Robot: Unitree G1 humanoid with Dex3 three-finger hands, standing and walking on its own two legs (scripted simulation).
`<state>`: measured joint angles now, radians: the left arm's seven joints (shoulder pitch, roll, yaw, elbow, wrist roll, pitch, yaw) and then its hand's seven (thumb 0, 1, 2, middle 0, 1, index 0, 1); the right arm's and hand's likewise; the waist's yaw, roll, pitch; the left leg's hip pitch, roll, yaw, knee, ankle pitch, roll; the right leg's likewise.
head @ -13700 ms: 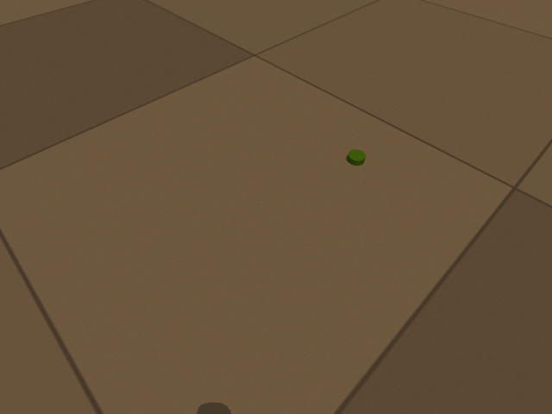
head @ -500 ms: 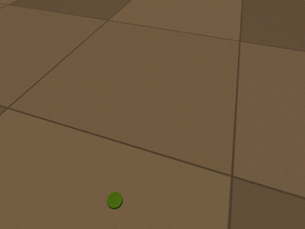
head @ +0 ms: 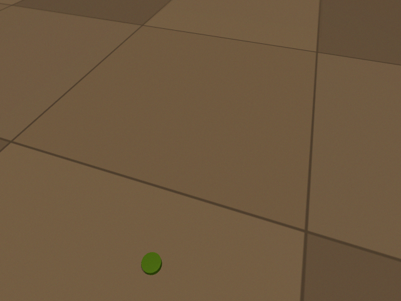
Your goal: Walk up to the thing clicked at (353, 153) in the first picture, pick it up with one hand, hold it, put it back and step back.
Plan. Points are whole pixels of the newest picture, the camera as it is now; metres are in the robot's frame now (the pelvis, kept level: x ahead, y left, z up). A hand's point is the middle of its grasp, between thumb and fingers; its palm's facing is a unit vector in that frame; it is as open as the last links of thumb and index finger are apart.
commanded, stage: stand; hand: left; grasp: from above
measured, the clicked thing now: (151, 263) +0.41 +0.24 -0.77
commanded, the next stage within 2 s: rise first in 0.32 s
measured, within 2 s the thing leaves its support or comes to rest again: neither
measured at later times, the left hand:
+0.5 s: hand out of the picture +0.09 +0.25 -0.15, palm faces +0.03 -0.94 -0.35, open 7.5 cm
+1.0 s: hand out of the picture +0.11 +0.26 -0.21, palm faces -0.11 -0.89 -0.44, open 13.7 cm
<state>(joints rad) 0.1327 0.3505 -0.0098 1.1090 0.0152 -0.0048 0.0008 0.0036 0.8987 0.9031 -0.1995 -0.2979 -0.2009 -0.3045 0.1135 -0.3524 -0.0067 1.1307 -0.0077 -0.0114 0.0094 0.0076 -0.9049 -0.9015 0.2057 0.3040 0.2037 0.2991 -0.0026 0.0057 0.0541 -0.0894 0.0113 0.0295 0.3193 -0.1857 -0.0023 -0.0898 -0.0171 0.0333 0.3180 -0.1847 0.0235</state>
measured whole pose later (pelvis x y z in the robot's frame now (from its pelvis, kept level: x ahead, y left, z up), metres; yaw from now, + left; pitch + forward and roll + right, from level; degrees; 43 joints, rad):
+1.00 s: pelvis -0.02 +0.00 -0.07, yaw +1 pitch +13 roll -1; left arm 0.16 0.32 0.14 0.66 0.22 0.13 -0.02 0.00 -0.43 1.02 -0.06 -1.05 -0.05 -1.06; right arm 0.23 -0.25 -0.04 0.61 0.01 -0.11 -0.02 0.01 -0.89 -0.90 0.21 0.30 0.20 0.30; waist -0.02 0.01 -0.09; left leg -0.78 0.02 -0.01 1.02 -0.47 0.00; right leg -0.76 -0.01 0.00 0.98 -0.46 0.02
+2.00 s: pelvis -0.10 -0.01 -0.38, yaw -2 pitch +33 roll -5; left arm -0.62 0.63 0.14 1.11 1.04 -0.26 0.22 0.00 -0.54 1.05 -0.07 -1.05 -0.07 -1.07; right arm 0.15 -0.27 -0.03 0.74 -0.05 -0.09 0.07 0.01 -0.88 -0.90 0.20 0.30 0.20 0.30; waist -0.09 0.02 -0.13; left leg -2.08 0.01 -0.10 2.16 -0.65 -0.02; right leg -2.03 0.01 -0.04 2.11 -0.66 0.02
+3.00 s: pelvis -0.09 +0.00 -0.45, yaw -6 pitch +34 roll -8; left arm -0.89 0.79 0.16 1.43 1.28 -0.27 0.42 0.00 -0.57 1.04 -0.07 -1.00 -0.07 -1.01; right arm 0.12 -0.26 0.06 0.76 -0.16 -0.04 0.14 0.00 -0.91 -0.90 0.20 0.30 0.20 0.30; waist -0.21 -0.03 -0.04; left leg -2.31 0.01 -0.15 2.43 -0.71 -0.01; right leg -2.23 0.03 -0.08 2.33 -0.70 0.04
